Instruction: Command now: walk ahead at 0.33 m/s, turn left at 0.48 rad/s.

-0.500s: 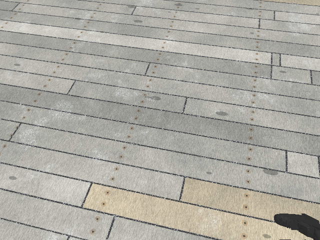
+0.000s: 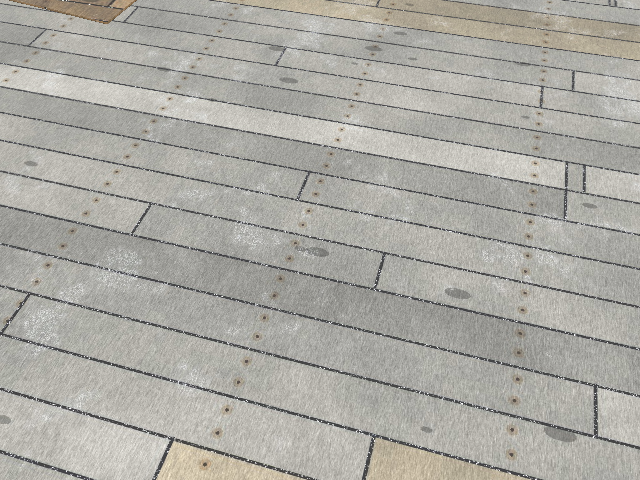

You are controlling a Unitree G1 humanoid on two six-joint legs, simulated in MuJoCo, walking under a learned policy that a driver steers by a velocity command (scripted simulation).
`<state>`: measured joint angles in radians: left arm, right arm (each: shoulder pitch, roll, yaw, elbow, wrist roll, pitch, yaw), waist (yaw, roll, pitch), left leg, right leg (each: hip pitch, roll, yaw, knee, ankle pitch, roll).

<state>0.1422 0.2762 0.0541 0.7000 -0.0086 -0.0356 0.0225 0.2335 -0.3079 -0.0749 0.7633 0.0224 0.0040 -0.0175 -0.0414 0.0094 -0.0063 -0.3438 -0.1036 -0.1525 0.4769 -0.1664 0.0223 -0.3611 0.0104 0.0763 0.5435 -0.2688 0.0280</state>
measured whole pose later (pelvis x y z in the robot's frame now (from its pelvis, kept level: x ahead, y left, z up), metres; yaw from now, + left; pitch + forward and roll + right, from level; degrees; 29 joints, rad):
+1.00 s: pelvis +0.44 +0.15 -0.02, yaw +5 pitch +2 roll +2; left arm 0.10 0.26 0.05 0.68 -0.01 -0.05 -0.07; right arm 0.31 -0.27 -0.07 0.84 0.01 -0.04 -0.03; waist -0.06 -0.03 0.04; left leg 0.08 -0.02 0.25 0.37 -0.45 0.01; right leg -0.57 -0.01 -0.06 0.59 -0.01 -0.07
